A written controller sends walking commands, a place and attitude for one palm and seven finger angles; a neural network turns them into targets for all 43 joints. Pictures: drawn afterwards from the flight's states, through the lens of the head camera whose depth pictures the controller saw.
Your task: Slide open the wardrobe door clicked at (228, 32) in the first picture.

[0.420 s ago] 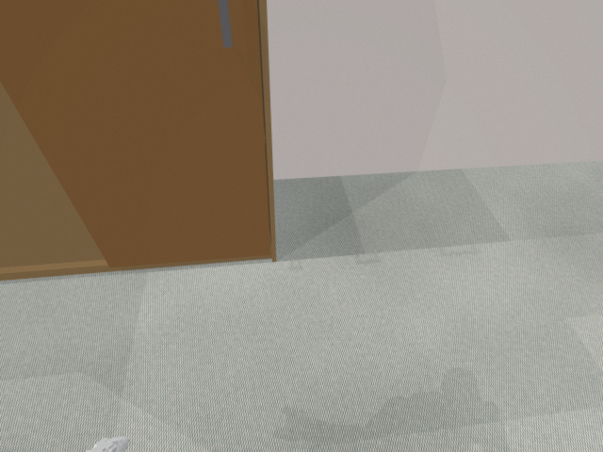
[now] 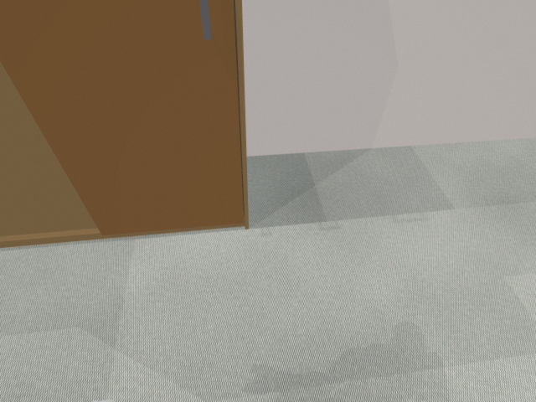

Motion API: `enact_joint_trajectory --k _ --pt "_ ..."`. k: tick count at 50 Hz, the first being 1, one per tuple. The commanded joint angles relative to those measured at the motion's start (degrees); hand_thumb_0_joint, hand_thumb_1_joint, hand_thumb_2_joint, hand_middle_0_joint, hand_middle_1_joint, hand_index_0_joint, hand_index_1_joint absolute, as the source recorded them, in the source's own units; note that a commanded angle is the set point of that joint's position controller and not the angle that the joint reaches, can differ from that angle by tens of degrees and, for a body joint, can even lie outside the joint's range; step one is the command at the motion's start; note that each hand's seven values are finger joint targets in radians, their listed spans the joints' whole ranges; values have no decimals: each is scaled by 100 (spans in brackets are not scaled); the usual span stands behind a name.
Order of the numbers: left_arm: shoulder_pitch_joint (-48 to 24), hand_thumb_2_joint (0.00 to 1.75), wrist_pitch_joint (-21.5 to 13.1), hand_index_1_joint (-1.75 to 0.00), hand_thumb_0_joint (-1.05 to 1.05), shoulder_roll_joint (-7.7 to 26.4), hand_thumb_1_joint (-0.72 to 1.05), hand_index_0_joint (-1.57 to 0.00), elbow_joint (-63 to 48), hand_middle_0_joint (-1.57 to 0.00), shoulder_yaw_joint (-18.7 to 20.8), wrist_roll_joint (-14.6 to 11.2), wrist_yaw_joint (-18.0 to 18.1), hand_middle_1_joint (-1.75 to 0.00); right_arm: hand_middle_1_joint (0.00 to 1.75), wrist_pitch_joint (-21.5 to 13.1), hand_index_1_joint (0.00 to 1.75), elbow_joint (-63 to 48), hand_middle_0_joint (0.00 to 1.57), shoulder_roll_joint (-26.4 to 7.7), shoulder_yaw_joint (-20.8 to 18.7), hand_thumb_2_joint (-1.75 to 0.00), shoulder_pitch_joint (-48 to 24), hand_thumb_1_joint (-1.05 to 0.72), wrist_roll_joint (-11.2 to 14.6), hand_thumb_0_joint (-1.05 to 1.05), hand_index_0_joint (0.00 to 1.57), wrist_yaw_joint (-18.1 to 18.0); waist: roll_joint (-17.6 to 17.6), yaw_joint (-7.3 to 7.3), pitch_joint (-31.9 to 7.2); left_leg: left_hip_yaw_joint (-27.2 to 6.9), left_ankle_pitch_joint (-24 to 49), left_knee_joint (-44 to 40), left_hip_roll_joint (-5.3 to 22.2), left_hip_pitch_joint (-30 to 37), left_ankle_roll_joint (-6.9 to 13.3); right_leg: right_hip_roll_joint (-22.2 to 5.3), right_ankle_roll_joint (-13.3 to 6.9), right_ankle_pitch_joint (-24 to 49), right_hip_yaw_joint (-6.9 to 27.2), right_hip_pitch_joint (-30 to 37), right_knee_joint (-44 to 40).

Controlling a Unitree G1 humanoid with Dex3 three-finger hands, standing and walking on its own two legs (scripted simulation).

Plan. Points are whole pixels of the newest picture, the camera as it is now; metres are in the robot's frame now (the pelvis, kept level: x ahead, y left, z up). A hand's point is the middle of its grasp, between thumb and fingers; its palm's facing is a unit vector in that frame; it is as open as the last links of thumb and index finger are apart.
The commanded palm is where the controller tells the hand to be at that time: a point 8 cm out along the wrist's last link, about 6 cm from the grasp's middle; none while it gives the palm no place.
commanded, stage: stand and wait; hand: right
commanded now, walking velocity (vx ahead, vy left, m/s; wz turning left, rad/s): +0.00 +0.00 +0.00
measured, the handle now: out of the picture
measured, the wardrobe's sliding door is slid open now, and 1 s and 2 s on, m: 0.00 0.00 0.00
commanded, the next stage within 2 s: look at it before walking up in 0.56 s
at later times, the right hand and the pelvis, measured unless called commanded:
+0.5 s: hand out of the picture +0.07 -0.24 -0.15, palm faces -0.03 +0.94 -0.34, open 7.3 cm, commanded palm none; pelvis +0.00 +0.01 +0.00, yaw +0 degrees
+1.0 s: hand out of the picture +0.08 -0.24 -0.15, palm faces -0.02 +0.94 -0.33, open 7.3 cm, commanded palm none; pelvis +0.01 +0.00 +0.00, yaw +0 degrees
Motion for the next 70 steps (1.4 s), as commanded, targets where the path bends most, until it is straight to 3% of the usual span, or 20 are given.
enact_joint_trajectory --k 1,19,44,62,63,66,70 --pt "-365 90 -157 -30 0 1128 90 -20 -310 -20 261 -19 79 -30 30 -190 30 -396 20 -1223 -272 -90 -356 -90 18 0 20 -100 69 23 -304 -608 429 -559 620 74 246 -610 -181 544 515 -46 -485" --pt "-238 90 -141 -30 0 1154 90 -20 -46 -20 227 -26 72 -30 30 -197 30 -207 20 -1249 -272 -90 -362 -90 16 0 20 -95 141 9 -185 -676 103 -808 632 61 254 -635 -135 409 538 -68 -606" --pt "-308 90 -174 -30 0 1177 90 -20 -19 -20 227 -44 101 -30 30 -203 30 -162 20 -1217 -270 -90 -354 -90 19 0 20 -99 5 2 -390 -532 965 -682 608 322 223 -723 -134 1039 560 190 -648" --pt "-390 90 -167 -30 0 1203 90 -20 -10 -20 233 -41 109 -30 30 -200 30 -156 20 -1253 -268 -90 -351 -90 12 0 20 -94 73 4 -281 -597 1008 -786 614 244 224 -730 -120 980 506 325 -723" --pt "-356 90 -157 -30 0 1180 90 -20 -29 -20 239 -34 123 -30 30 -170 30 -184 20 -1224 -275 -90 -367 -90 12 0 20 -86 34 20 -237 -648 1090 -725 585 125 232 -746 -106 966 429 363 -647" --pt "44 90 -41 -30 0 518 90 -20 -31 -20 163 -25 160 -30 30 15 30 -213 20 -643 -213 -90 -15 -90 12 0 20 -118 97 44 -289 -728 1577 -355 567 -64 173 -779 0 1089 130 338 -274" --pt "149 90 54 -30 0 643 90 -20 -317 -20 306 -17 215 -30 30 142 30 -494 20 -665 -316 -90 99 -90 -14 0 20 -81 -28 58 -228 -765 1593 204 375 -557 177 -983 -80 902 63 268 -54"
